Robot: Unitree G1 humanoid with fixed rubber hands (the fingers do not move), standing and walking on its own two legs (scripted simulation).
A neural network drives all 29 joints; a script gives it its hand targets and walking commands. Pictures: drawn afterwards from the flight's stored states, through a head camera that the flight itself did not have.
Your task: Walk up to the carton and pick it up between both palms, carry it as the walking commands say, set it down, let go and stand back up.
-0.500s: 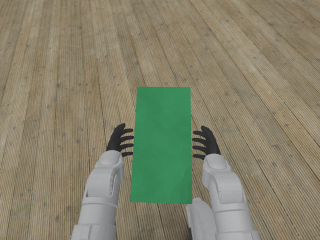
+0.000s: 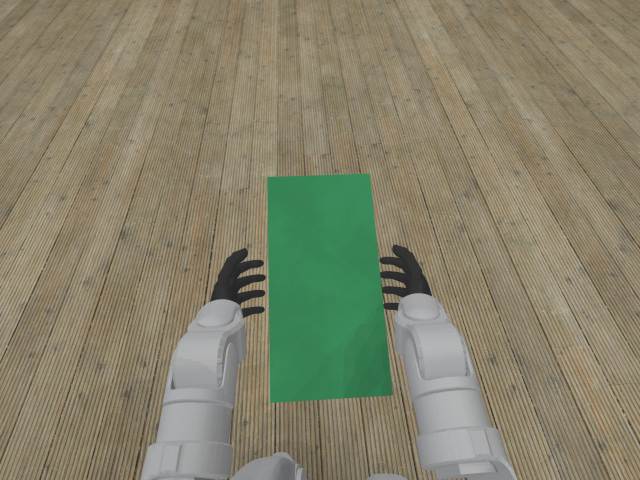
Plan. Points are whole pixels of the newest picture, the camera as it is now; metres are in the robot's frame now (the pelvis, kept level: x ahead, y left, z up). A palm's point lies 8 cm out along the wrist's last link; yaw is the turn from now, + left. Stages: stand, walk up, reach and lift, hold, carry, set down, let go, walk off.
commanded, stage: carry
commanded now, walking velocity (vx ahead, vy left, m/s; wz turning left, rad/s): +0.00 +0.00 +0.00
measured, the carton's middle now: (322, 290) +0.39 +0.03 -0.04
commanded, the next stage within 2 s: none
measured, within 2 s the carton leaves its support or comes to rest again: neither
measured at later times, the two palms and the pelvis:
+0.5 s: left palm (270, 189) +0.49 +0.11 +0.06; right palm (429, 191) +0.50 -0.13 +0.06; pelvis +0.18 -0.03 +0.03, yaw +0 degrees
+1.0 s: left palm (280, 150) +0.57 +0.10 +0.07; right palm (429, 154) +0.57 -0.13 +0.07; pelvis +0.27 -0.02 +0.04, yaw +1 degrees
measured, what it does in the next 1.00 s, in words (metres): walks ahead: right foot, then left foot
